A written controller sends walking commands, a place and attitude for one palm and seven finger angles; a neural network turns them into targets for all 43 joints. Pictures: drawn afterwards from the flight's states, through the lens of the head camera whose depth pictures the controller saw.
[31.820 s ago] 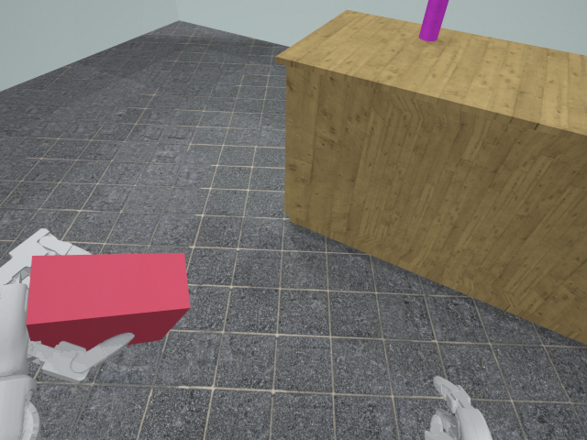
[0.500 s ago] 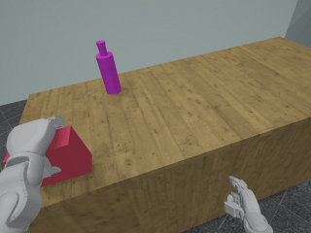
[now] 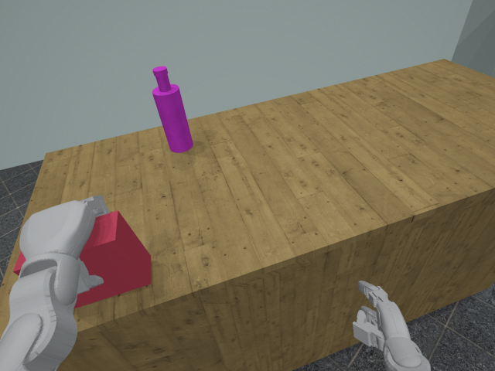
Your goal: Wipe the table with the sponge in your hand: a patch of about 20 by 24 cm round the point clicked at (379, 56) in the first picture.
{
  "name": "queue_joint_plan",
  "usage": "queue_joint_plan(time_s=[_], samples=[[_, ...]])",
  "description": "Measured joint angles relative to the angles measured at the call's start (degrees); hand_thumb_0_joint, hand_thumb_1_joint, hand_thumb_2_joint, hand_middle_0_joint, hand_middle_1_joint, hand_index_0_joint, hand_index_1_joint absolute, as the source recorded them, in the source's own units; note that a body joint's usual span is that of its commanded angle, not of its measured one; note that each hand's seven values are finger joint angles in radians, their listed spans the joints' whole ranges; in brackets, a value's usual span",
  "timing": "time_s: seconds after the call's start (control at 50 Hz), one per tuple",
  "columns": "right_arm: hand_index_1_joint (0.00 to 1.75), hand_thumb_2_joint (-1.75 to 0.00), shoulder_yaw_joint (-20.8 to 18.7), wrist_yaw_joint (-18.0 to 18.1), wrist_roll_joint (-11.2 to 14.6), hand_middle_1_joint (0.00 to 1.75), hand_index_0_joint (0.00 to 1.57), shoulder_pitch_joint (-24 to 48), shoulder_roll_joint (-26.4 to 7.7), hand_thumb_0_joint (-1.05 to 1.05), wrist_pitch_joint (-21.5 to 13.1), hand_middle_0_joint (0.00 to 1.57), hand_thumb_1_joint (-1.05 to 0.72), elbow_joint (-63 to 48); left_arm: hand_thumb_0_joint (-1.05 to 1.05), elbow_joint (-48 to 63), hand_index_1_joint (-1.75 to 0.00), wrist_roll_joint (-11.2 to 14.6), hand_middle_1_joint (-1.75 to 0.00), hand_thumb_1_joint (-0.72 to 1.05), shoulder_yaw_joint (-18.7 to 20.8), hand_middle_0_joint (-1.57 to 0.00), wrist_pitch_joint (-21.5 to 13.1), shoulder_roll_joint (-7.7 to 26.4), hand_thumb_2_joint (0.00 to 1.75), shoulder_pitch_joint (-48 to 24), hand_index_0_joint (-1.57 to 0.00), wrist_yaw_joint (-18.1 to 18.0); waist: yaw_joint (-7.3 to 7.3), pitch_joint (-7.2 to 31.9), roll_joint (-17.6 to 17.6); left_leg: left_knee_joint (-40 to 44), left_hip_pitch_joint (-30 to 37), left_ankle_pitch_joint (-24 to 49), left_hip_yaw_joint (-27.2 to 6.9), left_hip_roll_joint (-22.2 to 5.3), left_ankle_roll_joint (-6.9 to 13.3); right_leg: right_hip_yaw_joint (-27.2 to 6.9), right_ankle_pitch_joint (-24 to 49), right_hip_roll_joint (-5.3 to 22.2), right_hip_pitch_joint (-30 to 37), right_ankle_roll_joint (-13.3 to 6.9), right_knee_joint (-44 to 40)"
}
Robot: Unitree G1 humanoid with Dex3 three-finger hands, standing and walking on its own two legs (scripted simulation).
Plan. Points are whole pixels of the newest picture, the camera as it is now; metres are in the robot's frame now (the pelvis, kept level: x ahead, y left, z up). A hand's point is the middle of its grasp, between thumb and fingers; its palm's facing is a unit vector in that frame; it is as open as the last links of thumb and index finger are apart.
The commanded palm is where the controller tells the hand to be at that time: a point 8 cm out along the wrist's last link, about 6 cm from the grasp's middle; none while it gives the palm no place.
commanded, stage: wipe forward along the first lane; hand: left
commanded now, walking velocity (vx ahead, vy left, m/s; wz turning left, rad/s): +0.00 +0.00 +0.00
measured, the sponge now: (99, 269) +0.22 +0.30 +0.08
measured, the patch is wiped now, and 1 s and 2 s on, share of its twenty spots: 0.00 0.15 0.40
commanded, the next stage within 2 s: slide across to the middle lane in 1.66 s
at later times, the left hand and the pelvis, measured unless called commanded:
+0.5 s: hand (78, 230) +0.25 +0.33 +0.13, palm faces +0.01 -0.02 -1.00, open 10.1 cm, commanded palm +0.23 +0.33 +0.17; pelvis +0.00 -0.01 +0.00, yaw +1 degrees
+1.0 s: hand (81, 213) +0.29 +0.35 +0.13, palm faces -0.02 -0.01 -1.00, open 10.1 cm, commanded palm +0.27 +0.35 +0.16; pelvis -0.01 -0.01 -0.01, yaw +1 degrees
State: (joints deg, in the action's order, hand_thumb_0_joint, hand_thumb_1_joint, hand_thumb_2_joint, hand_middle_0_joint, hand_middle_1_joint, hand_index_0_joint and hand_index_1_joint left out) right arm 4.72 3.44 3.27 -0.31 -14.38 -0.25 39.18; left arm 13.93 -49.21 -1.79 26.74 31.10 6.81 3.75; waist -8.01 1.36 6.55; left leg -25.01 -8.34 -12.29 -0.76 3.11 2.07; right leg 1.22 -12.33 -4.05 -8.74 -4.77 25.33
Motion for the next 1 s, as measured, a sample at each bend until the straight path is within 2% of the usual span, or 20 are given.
queue_joint_plan(time_s=[0.1,0.22,0.4,0.6,1.0], samples=[[0.3,-0.9,-0.11,-0.07,0.05,0.3,0.2,-0.14,-0.45,0.01,0.53,0.2,-0.9,-0.08,-0.01,0.03,-1.33,0.08,-1.33,-0.51,0.51,-0.72,0.16,0.53,1.04,0.69,-0.74,0.27,0.42,0.35,0.0,-0.39,-0.34,-0.3,0.09,-0.16,-0.06,-0.09,-0.17,-0.17,-0.31,-0.07,0.24],[0.3,-0.9,-0.34,0.71,0.48,0.3,0.2,-0.64,-1.28,0.01,0.95,0.2,-0.9,0.2,-0.01,-4.69,-1.32,0.04,-1.33,-0.51,1.34,-0.72,-0.23,2.3,1.04,-2.3,-0.74,1.1,0.83,0.3,-0.33,-1.21,-1.07,-0.62,-0.23,-0.45,-0.34,0.25,-0.26,-0.48,-0.73,-0.36,0.49],[0.3,-0.9,-1.01,2.14,0.95,0.3,0.2,-2.74,-2.12,0.01,0.03,0.2,-0.9,0.59,-0.01,-14.76,-1.33,-0.15,-1.33,-0.51,3.22,-0.72,-4.43,4.35,1.04,-8.54,-0.74,2.23,2.18,-0.07,-0.51,-2.6,-2.94,-0.97,-1.05,-0.71,-0.71,1.12,-0.39,-0.75,-2.05,-0.72,1.02],[0.3,-0.9,-1.99,2.08,1.03,0.3,0.2,-5.94,-2.56,0.01,0.08,0.2,-0.9,1.14,-0.01,-20.71,-1.32,-0.24,-1.33,-0.51,5.16,-0.73,-8.76,4.48,1.04,-11.69,-0.74,1.73,2.96,0.41,-0.18,-3.97,-4.98,-1.51,-1.26,-0.72,-0.71,1.4,-0.87,-0.78,-3.94,-0.76,2.15],[0.3,-0.9,-2.47,2.1,1.88,0.3,0.2,-7.48,-2.81,0.01,1.99,0.2,-0.9,0.5,0.01,-34.4,-1.32,-2.29,-1.32,-0.52,4.43,-0.74,-11.85,5.01,1.04,-22.4,-0.75,1.48,4.33,1.8,-0.64,-5.08,-8.4,-1.17,-1.55,-0.3,-0.27,1.78,-0.54,-0.37,-7.08,-0.32,2.95]])
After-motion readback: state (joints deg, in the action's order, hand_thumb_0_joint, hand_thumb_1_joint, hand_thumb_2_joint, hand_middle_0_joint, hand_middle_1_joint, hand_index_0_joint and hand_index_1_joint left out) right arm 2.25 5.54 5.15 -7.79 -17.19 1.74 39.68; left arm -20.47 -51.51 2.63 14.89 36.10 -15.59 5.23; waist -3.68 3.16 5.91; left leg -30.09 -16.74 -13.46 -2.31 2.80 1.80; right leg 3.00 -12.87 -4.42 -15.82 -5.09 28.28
